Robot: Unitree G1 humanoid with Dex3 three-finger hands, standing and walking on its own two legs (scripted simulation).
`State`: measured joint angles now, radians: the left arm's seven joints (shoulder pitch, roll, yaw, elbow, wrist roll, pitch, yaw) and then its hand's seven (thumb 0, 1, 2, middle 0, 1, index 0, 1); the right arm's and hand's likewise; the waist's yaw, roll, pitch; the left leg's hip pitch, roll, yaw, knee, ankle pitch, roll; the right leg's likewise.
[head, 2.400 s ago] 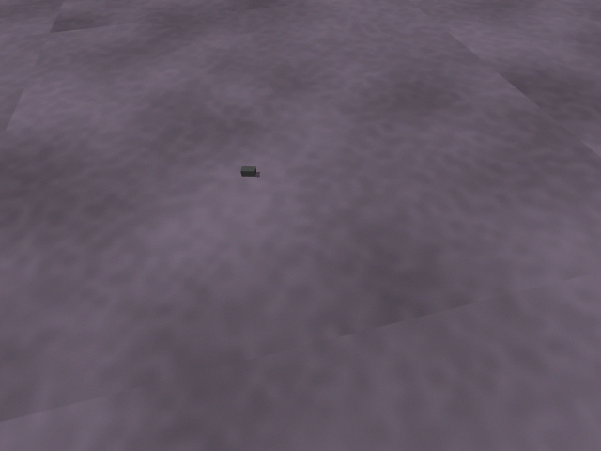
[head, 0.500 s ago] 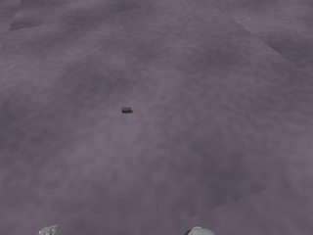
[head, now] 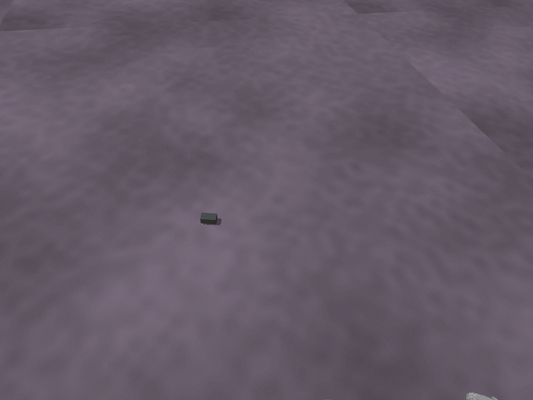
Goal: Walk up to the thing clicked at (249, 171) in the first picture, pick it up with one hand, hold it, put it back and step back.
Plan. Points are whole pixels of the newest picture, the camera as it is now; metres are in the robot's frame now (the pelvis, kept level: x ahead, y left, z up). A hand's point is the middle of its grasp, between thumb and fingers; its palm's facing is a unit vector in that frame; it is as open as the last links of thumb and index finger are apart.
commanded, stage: walk up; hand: left
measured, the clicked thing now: (208, 218) +0.97 +0.22 -0.74
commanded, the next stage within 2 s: none
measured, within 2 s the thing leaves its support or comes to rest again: neither
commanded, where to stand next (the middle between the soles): +0.61 -0.04 m, yaw +2 degrees
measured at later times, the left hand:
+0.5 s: hand (146, 313) +0.29 +0.22 -0.11, palm faces -0.01 -0.92 -0.39, open 7.4 cm
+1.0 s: hand (144, 261) +0.41 +0.26 -0.14, palm faces -0.06 -0.94 -0.33, open 7.4 cm
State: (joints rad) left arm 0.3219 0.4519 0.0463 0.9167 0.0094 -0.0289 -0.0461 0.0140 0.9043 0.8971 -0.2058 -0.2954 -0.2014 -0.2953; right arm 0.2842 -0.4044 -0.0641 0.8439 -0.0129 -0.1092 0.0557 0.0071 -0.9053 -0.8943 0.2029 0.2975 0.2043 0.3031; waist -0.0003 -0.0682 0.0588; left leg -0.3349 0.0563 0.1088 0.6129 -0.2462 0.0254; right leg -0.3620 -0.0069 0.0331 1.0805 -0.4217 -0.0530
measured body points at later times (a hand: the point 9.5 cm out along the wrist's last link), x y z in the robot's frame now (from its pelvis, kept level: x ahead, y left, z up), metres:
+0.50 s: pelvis +0.20 -0.05 +0.01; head +0.21 -0.07 +0.45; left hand +0.29 +0.27 -0.08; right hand +0.26 -0.36 -0.12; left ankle +0.20 +0.09 -0.67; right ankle +0.24 -0.15 -0.73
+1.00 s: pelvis +0.36 -0.02 +0.01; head +0.37 +0.00 +0.46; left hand +0.41 +0.30 -0.12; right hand +0.42 -0.34 -0.08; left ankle +0.38 +0.09 -0.73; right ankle +0.44 -0.17 -0.68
